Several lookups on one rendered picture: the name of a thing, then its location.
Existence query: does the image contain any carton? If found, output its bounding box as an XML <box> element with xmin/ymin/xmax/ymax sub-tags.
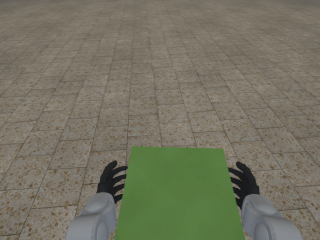
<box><xmin>114</xmin><ymin>146</ymin><xmax>246</xmax><ymax>240</ymax></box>

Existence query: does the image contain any robot right hand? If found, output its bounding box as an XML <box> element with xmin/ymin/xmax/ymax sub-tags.
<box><xmin>228</xmin><ymin>161</ymin><xmax>260</xmax><ymax>211</ymax></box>

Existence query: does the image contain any robot left hand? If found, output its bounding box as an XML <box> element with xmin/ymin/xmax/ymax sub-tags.
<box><xmin>96</xmin><ymin>160</ymin><xmax>128</xmax><ymax>204</ymax></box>

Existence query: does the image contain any right robot forearm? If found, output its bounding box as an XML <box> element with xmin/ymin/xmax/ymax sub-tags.
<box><xmin>241</xmin><ymin>194</ymin><xmax>303</xmax><ymax>240</ymax></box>

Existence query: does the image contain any left robot forearm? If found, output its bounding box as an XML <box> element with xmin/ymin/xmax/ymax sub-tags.
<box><xmin>65</xmin><ymin>192</ymin><xmax>117</xmax><ymax>240</ymax></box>

